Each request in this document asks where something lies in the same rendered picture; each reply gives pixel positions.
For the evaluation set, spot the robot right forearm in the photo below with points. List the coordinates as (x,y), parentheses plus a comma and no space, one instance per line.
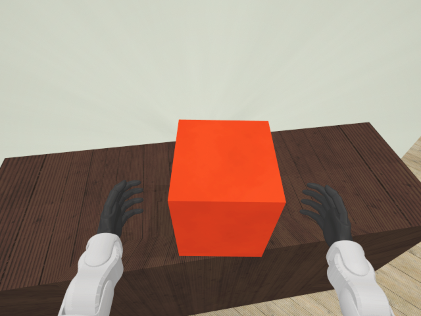
(354,280)

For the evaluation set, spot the robot right hand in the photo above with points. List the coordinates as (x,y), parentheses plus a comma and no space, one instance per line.
(333,218)

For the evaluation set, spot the pedestal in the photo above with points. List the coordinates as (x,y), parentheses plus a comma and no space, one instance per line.
(51,205)

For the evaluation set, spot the robot left hand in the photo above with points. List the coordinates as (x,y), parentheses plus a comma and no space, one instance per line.
(113,216)

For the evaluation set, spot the carton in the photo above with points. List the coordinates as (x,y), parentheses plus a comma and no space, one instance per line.
(226,193)

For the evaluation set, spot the robot left forearm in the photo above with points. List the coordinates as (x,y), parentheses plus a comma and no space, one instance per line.
(100,267)

